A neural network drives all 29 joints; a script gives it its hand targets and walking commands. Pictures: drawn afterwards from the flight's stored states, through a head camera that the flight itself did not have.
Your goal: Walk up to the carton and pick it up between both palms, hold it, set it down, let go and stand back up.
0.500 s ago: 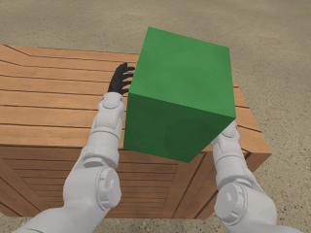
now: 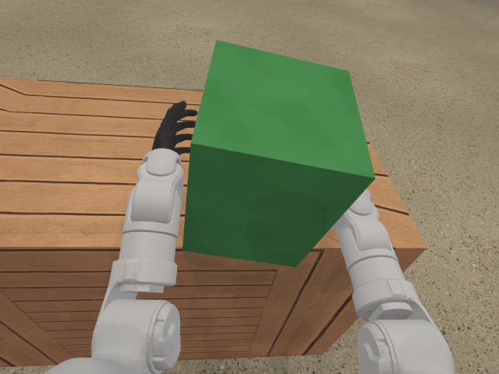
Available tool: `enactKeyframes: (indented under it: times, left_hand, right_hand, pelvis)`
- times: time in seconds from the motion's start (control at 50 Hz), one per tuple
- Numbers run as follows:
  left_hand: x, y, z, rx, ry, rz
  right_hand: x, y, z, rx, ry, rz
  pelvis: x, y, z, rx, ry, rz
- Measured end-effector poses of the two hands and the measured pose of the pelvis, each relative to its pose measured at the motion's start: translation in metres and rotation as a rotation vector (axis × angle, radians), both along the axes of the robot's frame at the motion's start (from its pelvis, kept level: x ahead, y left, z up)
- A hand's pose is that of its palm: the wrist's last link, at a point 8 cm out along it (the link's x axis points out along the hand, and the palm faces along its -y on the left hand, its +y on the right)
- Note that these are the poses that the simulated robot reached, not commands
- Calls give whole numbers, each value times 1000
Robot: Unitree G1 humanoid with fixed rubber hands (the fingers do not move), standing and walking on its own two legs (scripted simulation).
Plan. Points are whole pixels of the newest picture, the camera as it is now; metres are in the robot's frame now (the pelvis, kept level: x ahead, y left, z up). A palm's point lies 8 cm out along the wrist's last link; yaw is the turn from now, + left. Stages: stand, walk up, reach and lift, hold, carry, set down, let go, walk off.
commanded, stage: reach and lift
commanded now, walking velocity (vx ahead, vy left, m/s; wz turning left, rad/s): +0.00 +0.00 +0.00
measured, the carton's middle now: (260, 166) +0.38 -0.02 +0.15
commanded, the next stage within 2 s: hold in 1.28 s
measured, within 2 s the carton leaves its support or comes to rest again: neither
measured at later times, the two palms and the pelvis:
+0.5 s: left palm (141, 130) +0.36 +0.15 +0.23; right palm (349, 159) +0.35 -0.14 +0.20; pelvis -0.03 +0.00 +0.00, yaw +0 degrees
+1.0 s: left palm (144, 106) +0.37 +0.14 +0.26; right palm (362, 125) +0.37 -0.15 +0.25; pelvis -0.03 +0.00 +0.00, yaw -1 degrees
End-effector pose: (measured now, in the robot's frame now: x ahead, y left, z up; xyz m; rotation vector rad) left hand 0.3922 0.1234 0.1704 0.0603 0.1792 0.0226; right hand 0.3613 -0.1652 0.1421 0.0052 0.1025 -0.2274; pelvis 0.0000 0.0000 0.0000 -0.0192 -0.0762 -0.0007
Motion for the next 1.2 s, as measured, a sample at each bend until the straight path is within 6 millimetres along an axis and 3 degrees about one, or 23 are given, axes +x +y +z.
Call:
enactKeyframes:
  times: [0.16,0.26,0.5,0.7,0.92,1.2]
  left_hand:
    - [-4,3,38,21,-25,22]
    - [-12,8,51,29,-12,41]
    - [-33,23,61,19,16,72]
    - [-31,20,80,54,65,77]
    - [-23,18,90,42,79,70]
    - [-18,19,83,39,92,76]
  right_hand:
    - [2,4,26,45,-25,14]
    - [-1,9,35,54,-10,33]
    - [-11,22,58,70,12,67]
    - [-8,19,81,86,58,72]
    - [0,15,104,90,77,65]
    - [9,16,105,101,97,74]
  pelvis:
    - [-8,2,0,2,-38,-11]
    - [-14,2,0,5,-66,-2]
    - [-33,-3,-2,7,-73,8]
    - [-43,-4,-3,3,1,0]
    - [-35,0,-3,-3,60,-11]
    - [-19,6,-3,-13,65,-12]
